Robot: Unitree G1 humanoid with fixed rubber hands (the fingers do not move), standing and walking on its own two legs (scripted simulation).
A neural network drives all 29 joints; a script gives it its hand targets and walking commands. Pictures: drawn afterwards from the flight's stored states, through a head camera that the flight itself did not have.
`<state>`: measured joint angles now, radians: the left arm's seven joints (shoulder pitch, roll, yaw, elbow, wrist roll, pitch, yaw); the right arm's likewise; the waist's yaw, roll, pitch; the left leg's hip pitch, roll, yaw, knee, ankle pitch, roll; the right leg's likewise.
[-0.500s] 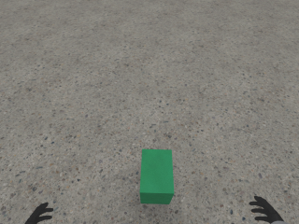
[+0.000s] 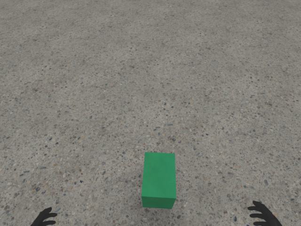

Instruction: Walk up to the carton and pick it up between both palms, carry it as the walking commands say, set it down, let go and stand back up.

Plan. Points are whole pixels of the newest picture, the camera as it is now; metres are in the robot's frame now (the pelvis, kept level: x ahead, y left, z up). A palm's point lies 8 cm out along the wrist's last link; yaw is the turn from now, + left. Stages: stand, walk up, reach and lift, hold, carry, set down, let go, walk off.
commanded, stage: walk up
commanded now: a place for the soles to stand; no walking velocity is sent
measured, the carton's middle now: (158, 180) +0.43 -0.04 -0.64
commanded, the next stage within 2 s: stand in 0.30 s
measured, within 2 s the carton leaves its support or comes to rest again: neither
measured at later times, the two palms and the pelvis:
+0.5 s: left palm out of the picture +0.11 +0.33 -0.09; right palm out of the picture +0.12 -0.31 -0.08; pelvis +0.00 +0.01 +0.01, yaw +0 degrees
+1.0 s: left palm (62, 204) +0.19 +0.28 -0.11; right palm (258, 204) +0.18 -0.30 -0.10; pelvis -0.02 +0.00 -0.02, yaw -9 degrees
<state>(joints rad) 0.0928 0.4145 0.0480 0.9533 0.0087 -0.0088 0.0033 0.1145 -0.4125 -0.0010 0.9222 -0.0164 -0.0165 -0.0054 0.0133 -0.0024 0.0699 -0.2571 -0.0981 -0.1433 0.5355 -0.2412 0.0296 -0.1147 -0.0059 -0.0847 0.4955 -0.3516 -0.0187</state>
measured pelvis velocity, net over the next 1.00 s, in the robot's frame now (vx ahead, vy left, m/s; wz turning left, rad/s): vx -0.02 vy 0.00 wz -0.15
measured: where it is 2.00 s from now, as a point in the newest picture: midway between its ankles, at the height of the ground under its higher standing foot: outside the picture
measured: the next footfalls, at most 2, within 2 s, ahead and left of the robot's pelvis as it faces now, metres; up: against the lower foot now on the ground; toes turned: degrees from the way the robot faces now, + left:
none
